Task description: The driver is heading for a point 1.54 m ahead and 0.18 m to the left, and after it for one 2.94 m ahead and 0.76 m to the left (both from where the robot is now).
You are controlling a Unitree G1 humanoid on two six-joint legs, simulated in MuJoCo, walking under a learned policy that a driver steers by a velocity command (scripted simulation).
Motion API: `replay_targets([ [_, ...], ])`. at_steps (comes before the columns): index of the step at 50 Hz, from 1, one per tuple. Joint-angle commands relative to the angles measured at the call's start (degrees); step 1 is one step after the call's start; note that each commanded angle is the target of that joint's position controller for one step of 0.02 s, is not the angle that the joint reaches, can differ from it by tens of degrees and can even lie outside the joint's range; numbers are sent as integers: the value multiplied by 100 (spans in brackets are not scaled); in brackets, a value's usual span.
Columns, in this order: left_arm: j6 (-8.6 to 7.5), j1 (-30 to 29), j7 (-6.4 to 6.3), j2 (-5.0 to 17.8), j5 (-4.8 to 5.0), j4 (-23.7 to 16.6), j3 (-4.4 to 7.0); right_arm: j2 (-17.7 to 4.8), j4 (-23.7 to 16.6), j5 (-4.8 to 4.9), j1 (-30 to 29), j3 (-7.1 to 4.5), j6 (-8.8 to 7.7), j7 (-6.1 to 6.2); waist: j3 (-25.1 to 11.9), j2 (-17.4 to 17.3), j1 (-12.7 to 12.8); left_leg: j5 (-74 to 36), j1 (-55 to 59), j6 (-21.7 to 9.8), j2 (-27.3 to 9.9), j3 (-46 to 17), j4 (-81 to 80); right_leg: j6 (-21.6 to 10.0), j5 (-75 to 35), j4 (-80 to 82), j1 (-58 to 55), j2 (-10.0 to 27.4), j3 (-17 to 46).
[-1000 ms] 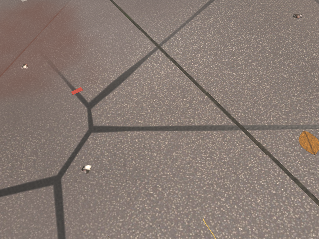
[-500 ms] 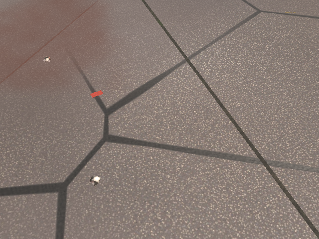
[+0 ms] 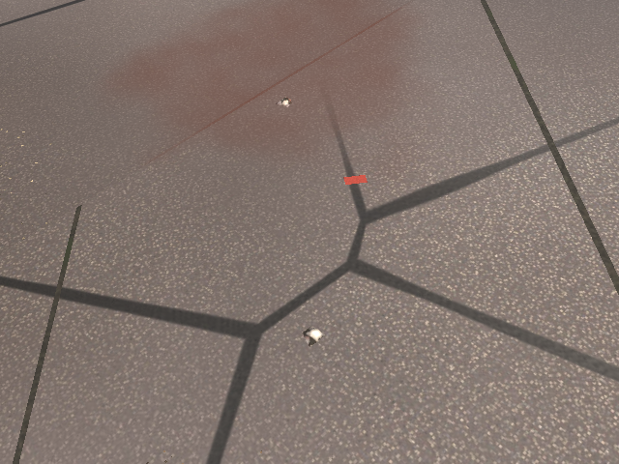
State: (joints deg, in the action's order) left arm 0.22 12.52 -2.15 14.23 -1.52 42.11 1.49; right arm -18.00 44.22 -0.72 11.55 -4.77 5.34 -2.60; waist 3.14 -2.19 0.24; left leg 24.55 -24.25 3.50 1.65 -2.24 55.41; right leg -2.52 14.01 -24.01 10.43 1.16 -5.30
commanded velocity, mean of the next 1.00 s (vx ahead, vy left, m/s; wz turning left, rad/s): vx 0.00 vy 0.00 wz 0.42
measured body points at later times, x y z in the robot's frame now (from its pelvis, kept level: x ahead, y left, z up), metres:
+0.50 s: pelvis -0.01 +0.04 +0.00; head +0.02 +0.07 +0.45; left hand +0.02 +0.34 -0.12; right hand +0.17 -0.21 -0.10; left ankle -0.03 +0.11 -0.75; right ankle +0.05 -0.11 -0.69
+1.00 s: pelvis +0.00 +0.00 +0.00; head +0.03 -0.01 +0.44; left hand +0.00 +0.28 -0.12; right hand +0.19 -0.21 -0.14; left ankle -0.08 +0.11 -0.74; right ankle +0.05 -0.08 -0.74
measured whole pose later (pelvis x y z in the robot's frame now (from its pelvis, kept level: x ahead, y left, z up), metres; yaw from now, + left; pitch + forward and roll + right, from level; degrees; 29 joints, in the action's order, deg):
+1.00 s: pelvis +0.00 +0.00 +0.00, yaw +24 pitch -1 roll +1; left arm 0.7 11.4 -1.0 13.0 -1.0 45.4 -0.3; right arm -16.0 48.6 -0.2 12.3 -1.6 3.5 0.7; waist 3.2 -1.8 0.1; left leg 18.8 -9.1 1.1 2.1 -4.3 28.4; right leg -2.9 13.0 -26.2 12.2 -2.3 0.6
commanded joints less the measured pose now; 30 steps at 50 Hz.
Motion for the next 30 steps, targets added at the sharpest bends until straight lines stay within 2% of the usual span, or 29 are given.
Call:
replay_targets([
  [1, -41, 259, 43, 1080, -17, -199, 321, -265, -562, 43, -349, 2, -62, -30, -450, 1192, 205, 147, -226, -95, -28, 370, -678, -936, -3172, 264, -911, 1446, 799],
  [4, -24, 189, 107, 1181, -17, -174, 373, -280, -656, 87, -341, 20, -87, -16, -528, 1313, 180, 180, 348, -276, 14, 610, -1329, -864, -3184, 57, -689, 1519, 640],
  [6, 4, 119, 125, 1239, 29, -155, 403, -265, -675, 77, -219, 25, -131, -2, -570, 1267, 59, -158, 771, -417, 58, 705, -2102, -711, -2933, -252, -554, 1541, 527],
  [7, 29, 53, 121, 1236, 82, -141, 410, -252, -631, 25, -40, 29, -184, 29, -609, 1085, -114, -810, 1256, -508, 113, 713, -2901, -482, -2477, -624, -274, 1452, 322],
  [8, 46, 251, 127, 1153, 70, -83, 401, -456, -582, -62, 144, -15, -267, 93, -714, 485, -208, -1419, 1955, -617, -113, 121, -3625, -128, -1559, -1341, 311, 1256, 38],
  [9, 102, 485, 157, 658, -43, -267, 284, -1118, -664, -112, 238, -126, -361, 159, -771, -1151, -13, -2980, 2765, -959, -1773, -2023, -3859, 303, 1601, -2868, 1767, 596, -434],
  [10, 202, -151, 62, 669, -31, -584, 231, -1575, -630, 9, 674, -288, -373, 156, -677, -1334, -463, -4649, 2358, -1941, -2439, -2783, -3623, 399, 2438, -3605, 2433, -103, 231],
  [11, 253, -234, 48, 839, -17, -525, 265, -1252, -560, 58, 724, -220, -362, 168, -531, -592, -404, -4620, 2393, -2071, -2163, -2319, -3579, 417, 2126, -4064, 2532, 104, 598],
  [12, 243, -197, 79, 848, 63, -440, 281, -969, -599, 75, 342, -128, -341, 200, -258, -447, -209, -4261, 2100, -1933, -1785, -1882, -3637, 410, 1620, -4071, 2494, 159, 704],
  [13, 204, -119, 101, 906, 80, -352, 302, -804, -663, 49, -37, -75, -313, 229, -169, -365, -24, -3921, 1981, -1690, -1394, -1578, -3686, 423, 1199, -3859, 2412, 214, 760],
  [14, 202, -35, 124, 983, 19, -311, 332, -738, -707, 86, -163, -54, -313, 269, -223, -480, 19, -4004, 1998, -1607, -1202, -1444, -3683, 462, 966, -3830, 2324, 184, 719],
  [15, 208, 87, 149, 990, -18, -245, 336, -704, -709, 83, -149, -37, -315, 269, -406, -483, 43, -4188, 2033, -1586, -1087, -1360, -3649, 498, 829, -3896, 2183, 115, 689],
  [17, 239, 104, 177, 917, 6, -246, 324, -776, -669, 81, 24, -62, -346, 249, -553, -325, 20, -4116, 2078, -1586, -1052, -1417, -3632, 540, 721, -3821, 2139, 47, 697],
  [21, 297, -166, 140, 836, 18, -354, 297, -865, -604, 36, 293, -105, -355, 248, -413, -435, -123, -3202, 2030, -1647, -1017, -1816, -3716, 571, 734, -3236, 2286, -18, 762],
  [24, 282, -352, 115, 821, 25, -435, 282, -925, -594, -8, 433, -135, -343, 250, -393, -457, -207, -2726, 1937, -1711, -1029, -2170, -3691, 540, 809, -2831, 2215, -95, 829],
  [30, 202, -366, 74, 753, 110, -474, 209, -855, -591, -80, 327, -101, -328, 245, -526, -499, -200, -3180, 1498, -1615, -972, -2383, -3421, 334, 933, -1979, 1235, -277, 743],
])
Keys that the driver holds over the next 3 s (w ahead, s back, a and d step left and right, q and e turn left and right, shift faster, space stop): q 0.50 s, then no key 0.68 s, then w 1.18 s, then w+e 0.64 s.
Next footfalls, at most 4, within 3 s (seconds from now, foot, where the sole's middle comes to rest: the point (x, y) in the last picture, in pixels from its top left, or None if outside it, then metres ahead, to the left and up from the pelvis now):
0.16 left None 0.01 0.12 -0.78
0.70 right None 0.08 -0.06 -0.78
1.02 left None -0.04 0.12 -0.78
1.94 left None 0.38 0.23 -0.78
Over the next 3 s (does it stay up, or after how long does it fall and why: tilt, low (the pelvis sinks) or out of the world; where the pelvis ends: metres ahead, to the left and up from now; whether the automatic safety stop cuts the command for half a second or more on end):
stays up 0.81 0.31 -0.01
